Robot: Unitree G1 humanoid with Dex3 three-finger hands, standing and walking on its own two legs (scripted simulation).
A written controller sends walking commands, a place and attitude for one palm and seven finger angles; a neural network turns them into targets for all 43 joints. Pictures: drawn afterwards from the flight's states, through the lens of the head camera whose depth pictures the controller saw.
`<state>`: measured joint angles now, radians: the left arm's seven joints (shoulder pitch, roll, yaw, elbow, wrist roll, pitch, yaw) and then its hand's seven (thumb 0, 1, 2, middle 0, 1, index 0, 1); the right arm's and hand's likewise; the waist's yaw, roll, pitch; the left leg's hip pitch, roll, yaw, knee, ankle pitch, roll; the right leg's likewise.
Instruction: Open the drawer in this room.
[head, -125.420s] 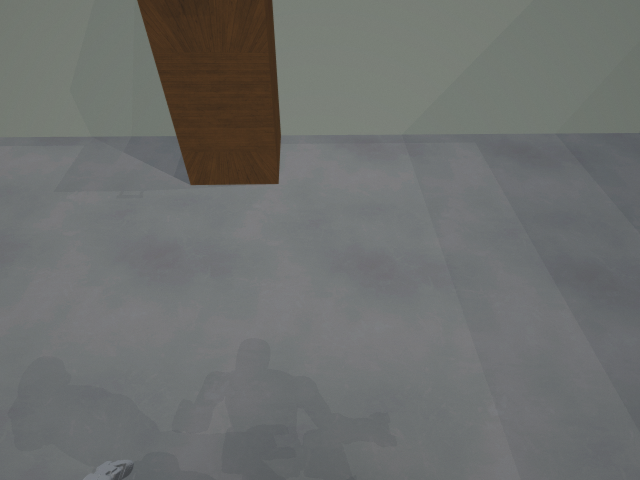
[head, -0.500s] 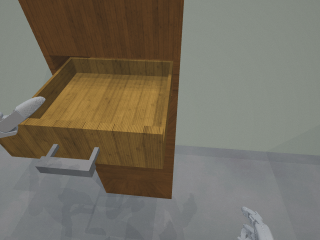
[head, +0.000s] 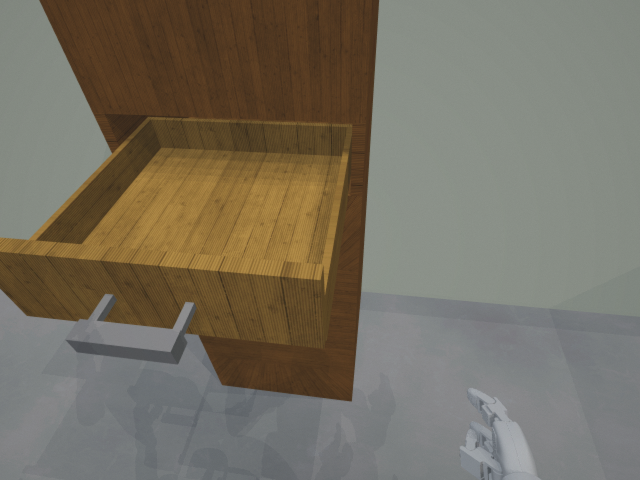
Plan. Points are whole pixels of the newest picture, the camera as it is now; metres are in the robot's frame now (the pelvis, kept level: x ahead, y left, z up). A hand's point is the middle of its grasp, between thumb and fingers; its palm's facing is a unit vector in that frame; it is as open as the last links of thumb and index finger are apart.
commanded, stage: step back with the hand held close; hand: left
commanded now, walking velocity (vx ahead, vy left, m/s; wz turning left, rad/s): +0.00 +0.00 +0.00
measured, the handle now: (137, 323) +0.23 +0.23 +0.13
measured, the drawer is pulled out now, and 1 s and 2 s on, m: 0.30 0.30 0.30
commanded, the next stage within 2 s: stop stepping back and stand still in 0.92 s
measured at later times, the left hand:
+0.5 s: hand out of the picture +0.16 +0.24 +0.30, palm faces +0.50 -0.73 -0.46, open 7.4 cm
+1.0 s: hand out of the picture +0.01 +0.28 +0.32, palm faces +0.61 -0.75 -0.26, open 7.4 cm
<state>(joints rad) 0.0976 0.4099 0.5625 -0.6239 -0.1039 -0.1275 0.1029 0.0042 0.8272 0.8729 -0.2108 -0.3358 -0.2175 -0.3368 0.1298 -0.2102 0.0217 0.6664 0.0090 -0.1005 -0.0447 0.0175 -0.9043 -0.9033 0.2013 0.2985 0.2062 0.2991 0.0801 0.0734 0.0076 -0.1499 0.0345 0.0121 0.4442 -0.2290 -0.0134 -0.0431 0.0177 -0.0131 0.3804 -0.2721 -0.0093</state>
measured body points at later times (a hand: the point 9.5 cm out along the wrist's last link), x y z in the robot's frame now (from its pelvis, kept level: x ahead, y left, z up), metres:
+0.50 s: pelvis -0.06 +0.03 -0.01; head -0.04 +0.03 +0.44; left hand +0.13 +0.28 +0.32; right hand +0.10 -0.24 -0.08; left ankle +0.01 +0.13 -0.74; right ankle -0.04 -0.11 -0.74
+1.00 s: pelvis -0.21 +0.05 -0.02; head -0.19 +0.06 +0.43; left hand -0.03 +0.32 +0.33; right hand -0.04 -0.19 -0.10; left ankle -0.11 +0.14 -0.74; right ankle -0.14 -0.10 -0.69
